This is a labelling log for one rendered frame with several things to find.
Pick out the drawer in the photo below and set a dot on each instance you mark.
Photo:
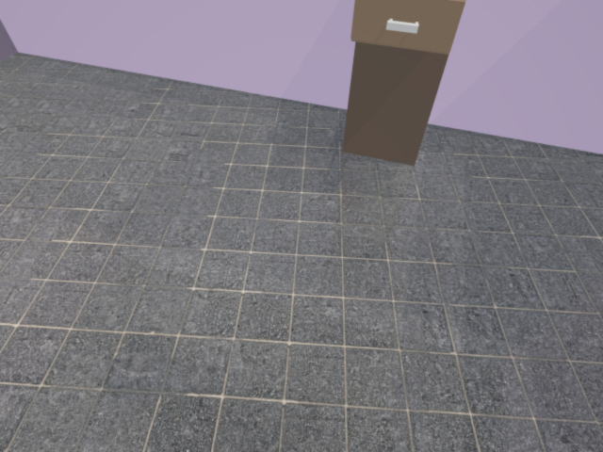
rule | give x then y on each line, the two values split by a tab
438	22

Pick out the cabinet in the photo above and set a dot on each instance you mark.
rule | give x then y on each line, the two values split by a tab
392	91

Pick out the handle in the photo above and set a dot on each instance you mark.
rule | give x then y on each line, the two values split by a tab
402	26

